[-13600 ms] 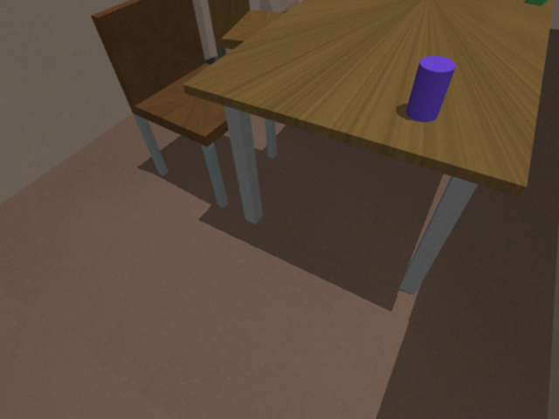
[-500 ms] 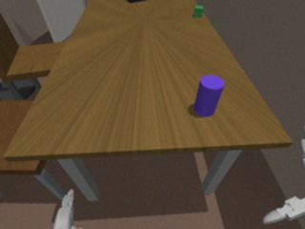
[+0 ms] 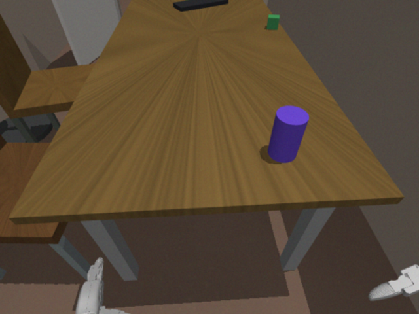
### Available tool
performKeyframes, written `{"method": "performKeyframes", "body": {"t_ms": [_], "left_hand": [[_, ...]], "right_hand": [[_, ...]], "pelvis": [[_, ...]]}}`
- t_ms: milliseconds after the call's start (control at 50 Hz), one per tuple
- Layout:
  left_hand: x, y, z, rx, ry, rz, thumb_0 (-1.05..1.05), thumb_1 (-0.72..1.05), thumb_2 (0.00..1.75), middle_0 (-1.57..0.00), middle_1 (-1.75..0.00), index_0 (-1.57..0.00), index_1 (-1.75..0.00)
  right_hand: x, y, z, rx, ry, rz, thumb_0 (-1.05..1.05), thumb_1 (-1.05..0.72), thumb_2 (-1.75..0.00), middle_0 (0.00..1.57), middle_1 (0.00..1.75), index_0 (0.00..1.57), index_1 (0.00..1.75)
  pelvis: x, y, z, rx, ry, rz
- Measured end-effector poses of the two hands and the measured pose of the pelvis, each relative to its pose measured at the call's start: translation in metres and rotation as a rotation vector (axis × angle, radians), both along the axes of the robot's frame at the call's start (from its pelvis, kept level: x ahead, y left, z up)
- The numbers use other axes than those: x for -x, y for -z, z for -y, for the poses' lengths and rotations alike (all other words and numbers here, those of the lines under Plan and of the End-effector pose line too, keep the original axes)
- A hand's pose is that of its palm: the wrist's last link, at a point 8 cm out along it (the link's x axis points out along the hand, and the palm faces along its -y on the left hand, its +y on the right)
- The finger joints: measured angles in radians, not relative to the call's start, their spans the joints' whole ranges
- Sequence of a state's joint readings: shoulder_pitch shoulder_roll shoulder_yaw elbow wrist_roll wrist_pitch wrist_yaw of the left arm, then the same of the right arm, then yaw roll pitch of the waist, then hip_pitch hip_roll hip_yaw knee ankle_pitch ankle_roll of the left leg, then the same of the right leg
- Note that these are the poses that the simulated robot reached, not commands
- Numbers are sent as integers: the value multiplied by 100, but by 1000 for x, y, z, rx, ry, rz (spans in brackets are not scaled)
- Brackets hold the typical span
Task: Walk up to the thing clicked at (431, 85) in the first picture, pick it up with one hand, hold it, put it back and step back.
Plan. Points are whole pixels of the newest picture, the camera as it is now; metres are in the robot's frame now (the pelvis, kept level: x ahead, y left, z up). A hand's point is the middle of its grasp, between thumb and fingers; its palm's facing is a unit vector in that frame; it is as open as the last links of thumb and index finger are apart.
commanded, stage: go down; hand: right
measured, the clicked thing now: (286, 135) +0.54 -0.18 +0.02
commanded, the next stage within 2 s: none
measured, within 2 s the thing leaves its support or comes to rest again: neither
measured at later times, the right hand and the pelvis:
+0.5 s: hand (400, 173) +0.32 -0.31 +0.12, palm faces +0.11 +0.99 -0.04, open 17.7 cm; pelvis +0.01 -0.01 +0.00, yaw +1 degrees
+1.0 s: hand (402, 151) +0.37 -0.34 +0.13, palm faces +0.13 +0.99 -0.01, open 17.6 cm; pelvis +0.01 -0.01 -0.01, yaw +0 degrees
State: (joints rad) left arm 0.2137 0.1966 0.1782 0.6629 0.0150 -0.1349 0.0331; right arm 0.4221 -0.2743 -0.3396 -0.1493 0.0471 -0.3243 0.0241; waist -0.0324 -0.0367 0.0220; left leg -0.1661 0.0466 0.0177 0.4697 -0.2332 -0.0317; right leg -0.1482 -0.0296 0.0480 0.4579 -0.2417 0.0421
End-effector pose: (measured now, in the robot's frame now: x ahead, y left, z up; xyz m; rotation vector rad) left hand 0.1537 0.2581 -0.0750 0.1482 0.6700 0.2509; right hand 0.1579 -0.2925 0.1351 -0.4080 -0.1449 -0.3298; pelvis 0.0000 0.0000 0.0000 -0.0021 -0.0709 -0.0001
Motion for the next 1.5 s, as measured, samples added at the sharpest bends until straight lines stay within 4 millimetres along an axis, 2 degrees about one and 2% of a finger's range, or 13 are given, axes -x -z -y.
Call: {"method": "performKeyframes", "body": {"t_ms": [100, 220, 340, 420, 560, 680, 780, 880, 980, 1040, 1180, 1300, 1500], "left_hand": [[0, 0, -8, -31, -12, -10, -1, -53, 4, -5, -5, -4, -5], [0, 10, 4, -27, -6, -54, -1, -52, 3, -5, -5, -4, -4], [-4, -3, 10, -51, -14, 21, -1, -52, 3, -5, -5, -5, -4], [0, -4, 9, -71, -25, 13, -1, -53, 3, -5, -5, -5, -4], [13, 11, 2, -102, -36, -90, -1, -53, 4, -5, -5, -5, -5], [-6, 4, 13, -113, 11, -55, -1, -53, 4, -5, -6, -5, -5], [-20, -9, 9, -140, 4, 19, -1, -53, 4, -6, -6, -5, -5], [-9, -4, 7, -146, 13, -11, -1, -53, 4, -6, -6, -5, -5], [9, 14, 12, -128, 13, -94, -1, -53, 4, -6, -6, -5, -5], [13, 15, 10, -131, 2, -96, -1, -53, 4, -6, -6, -5, -5], [10, 1, 7, -159, 1, -38, -1, -53, 5, -6, -6, -6, -5], [14, 3, 4, -170, 0, -57, -1, -53, 5, -6, -6, -5, -6], [6, 3, 14, -171, 15, -42, -1, -54, 6, -6, -6, -5, -6]], "right_hand": [[-19, -4, 16, -42, -2, 35, -2, 59, -3, 4, 6, 5, 5], [-63, 1, 36, -147, -75, -42, -2, 61, -3, 4, 5, 5, 5], [-108, -9, 59, -281, -138, -38, -2, 59, -2, 5, 5, 5, 5], [-126, -4, 70, -354, -181, -84, -2, 59, -2, 5, 5, 5, 5], [-135, 9, 75, -379, -215, -152, -2, 60, -3, 4, 5, 4, 5], [-143, 9, 80, -413, -216, -111, -2, 58, -4, 4, 5, 4, 5], [-150, 5, 90, -419, -189, -127, -2, 55, -4, 5, 5, 5, 5], [-161, -1, 100, -415, -180, -119, -2, 55, -4, 5, 5, 5, 4], [-177, 2, 100, -416, -197, -153, -2, 56, -4, 5, 5, 5, 4], [-187, -2, 100, -420, -198, -139, -2, 56, -4, 5, 5, 5, 4], [-201, -10, 109, -432, -187, -115, -2, 54, -4, 5, 5, 5, 4], [-200, 0, 117, -423, -173, -161, -2, 55, -4, 5, 5, 5, 4], [-217, -6, 123, -419, -183, -126, -2, 55, -4, 5, 5, 5, 4]], "pelvis": [[2, 1, -1, -3, 2, -3], [4, 1, -1, -5, 5, -31], [-3, 0, 2, -3, 1, -48], [-9, 0, 5, -3, -9, -65], [-14, 2, 11, -9, -19, -91], [-16, 4, 8, -13, -10, -101], [-17, 4, 7, -15, 0, -107], [-16, 6, 7, -17, 1, -125], [-12, 9, 7, -19, -3, -153], [-9, 10, 8, -19, -9, -163], [-9, 12, 6, -19, -15, -184], [-9, 15, 8, -24, -12, -204], [-10, 19, 11, -32, -12, -230]]}}
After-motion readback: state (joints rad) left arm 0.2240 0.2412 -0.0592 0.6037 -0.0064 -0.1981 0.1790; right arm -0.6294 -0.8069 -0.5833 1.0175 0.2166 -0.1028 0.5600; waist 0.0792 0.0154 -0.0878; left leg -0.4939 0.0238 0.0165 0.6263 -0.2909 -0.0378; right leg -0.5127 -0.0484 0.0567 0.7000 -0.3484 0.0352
